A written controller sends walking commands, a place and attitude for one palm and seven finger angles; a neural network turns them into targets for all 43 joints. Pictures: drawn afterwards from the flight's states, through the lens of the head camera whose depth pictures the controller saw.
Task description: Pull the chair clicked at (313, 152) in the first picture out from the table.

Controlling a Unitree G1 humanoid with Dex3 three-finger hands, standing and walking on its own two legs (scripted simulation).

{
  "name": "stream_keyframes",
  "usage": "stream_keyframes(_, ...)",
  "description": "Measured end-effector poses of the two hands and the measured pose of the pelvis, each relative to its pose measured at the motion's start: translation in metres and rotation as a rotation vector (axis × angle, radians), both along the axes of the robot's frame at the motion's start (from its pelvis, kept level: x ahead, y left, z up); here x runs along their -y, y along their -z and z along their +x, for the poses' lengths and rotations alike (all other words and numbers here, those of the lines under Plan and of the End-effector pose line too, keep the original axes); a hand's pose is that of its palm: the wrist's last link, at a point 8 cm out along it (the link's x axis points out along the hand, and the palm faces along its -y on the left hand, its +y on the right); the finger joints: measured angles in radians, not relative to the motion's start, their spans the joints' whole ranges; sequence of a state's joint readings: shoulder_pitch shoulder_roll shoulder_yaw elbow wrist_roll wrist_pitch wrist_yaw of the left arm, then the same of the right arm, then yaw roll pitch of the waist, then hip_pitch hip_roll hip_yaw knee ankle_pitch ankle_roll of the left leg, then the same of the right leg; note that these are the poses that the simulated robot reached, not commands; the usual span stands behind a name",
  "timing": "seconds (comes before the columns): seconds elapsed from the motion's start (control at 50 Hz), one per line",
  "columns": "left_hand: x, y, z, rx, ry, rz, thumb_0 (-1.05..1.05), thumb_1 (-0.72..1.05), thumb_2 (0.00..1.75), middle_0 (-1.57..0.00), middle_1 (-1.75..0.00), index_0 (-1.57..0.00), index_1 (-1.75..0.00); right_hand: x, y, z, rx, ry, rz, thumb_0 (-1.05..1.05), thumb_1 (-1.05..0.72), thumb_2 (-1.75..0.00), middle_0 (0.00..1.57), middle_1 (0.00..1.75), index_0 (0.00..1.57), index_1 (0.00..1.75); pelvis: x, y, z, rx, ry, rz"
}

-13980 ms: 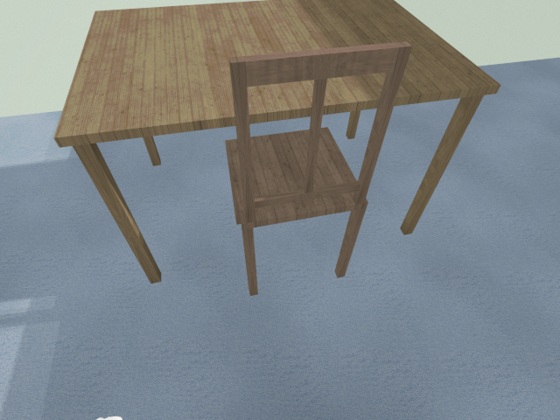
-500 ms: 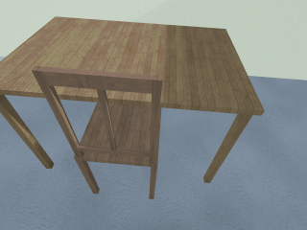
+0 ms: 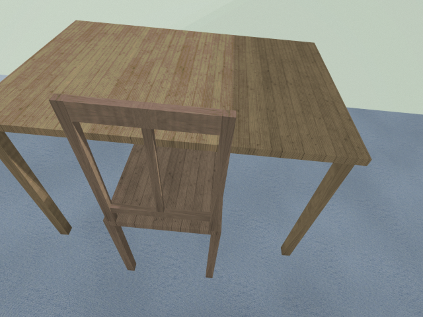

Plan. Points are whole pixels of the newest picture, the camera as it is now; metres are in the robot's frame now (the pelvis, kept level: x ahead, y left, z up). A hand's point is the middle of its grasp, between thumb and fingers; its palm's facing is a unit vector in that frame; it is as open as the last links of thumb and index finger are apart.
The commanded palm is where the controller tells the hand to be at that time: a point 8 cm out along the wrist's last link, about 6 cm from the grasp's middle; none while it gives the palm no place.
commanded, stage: come to a stop and stand still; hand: left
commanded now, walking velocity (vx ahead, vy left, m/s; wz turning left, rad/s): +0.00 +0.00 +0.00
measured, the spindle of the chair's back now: (155, 175) +0.46 +0.18 -0.06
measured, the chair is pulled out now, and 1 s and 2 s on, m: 0.00 0.00 0.00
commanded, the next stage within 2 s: look again from close up in 0.12 s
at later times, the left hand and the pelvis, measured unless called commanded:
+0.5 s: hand out of the picture +0.00 +0.17 -0.18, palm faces +0.01 -0.99 -0.15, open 7.4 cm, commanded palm none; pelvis +0.01 +0.01 +0.00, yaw -1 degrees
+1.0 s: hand out of the picture -0.01 +0.14 -0.18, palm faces +0.02 -0.99 -0.13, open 7.4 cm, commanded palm none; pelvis +0.01 +0.00 +0.00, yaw -1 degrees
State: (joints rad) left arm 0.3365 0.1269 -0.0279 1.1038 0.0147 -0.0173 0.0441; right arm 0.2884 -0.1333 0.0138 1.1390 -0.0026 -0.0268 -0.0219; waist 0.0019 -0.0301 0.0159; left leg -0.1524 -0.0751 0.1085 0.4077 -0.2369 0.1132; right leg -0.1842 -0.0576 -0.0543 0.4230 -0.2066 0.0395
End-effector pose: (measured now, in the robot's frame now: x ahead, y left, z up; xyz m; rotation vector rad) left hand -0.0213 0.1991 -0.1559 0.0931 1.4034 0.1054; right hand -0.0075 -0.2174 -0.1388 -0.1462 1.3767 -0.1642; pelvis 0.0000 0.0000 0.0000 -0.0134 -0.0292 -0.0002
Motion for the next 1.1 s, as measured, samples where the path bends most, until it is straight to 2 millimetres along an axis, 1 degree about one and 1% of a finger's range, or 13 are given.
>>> stream_keyframes(0.2,-0.012,0.0,0.013,0.005,0.006,0.012,0.01,0.91,0.9,-0.2,-0.3,-0.2,-0.29,-0.011,0.001,0.0,-0.014,0.011,0.005,0.01,-0.91,-0.9,0.2,0.3,0.2,0.3,-0.008,0.0,0.006,0.002,0.005,0.0)
stream_keyframes(0.34,-0.017,-0.001,0.014,-0.009,0.007,0.017,0.01,0.91,0.9,-0.2,-0.3,-0.2,-0.29,-0.019,0.003,-0.003,-0.03,0.022,0.015,0.01,-0.91,-0.9,0.2,0.3,0.2,0.3,-0.011,0.0,0.009,0.0,0.009,0.001)
stream_keyframes(0.48,-0.017,-0.001,0.014,-0.018,0.003,0.019,0.01,0.91,0.9,-0.2,-0.3,-0.2,-0.29,-0.022,0.004,-0.005,-0.037,0.032,0.019,0.01,-0.91,-0.9,0.2,0.3,0.2,0.3,-0.013,0.0,0.012,0.006,0.013,0.002)
stream_keyframes(0.64,-0.013,-0.002,0.012,-0.02,0.0,0.016,0.01,0.91,0.9,-0.2,-0.3,-0.2,-0.29,-0.022,0.005,-0.008,-0.042,0.038,0.025,0.01,-0.91,-0.9,0.2,0.3,0.2,0.3,-0.01,0.0,0.012,0.007,0.015,0.005)
stream_keyframes(0.84,-0.002,-0.004,0.008,-0.028,-0.006,0.01,0.01,0.91,0.9,-0.2,-0.3,-0.2,-0.29,-0.016,0.005,-0.012,-0.053,0.039,0.033,0.01,-0.91,-0.9,0.2,0.3,0.2,0.3,-0.003,-0.001,0.013,0.004,0.013,0.006)
stream_keyframes(1.1,0.011,-0.004,0.001,-0.038,-0.013,0.002,0.01,0.91,0.9,-0.2,-0.3,-0.2,-0.29,-0.007,0.005,-0.008,-0.045,0.033,0.036,0.01,-0.91,-0.9,0.2,0.3,0.2,0.3,0.006,-0.002,0.013,0.001,0.011,0.007)
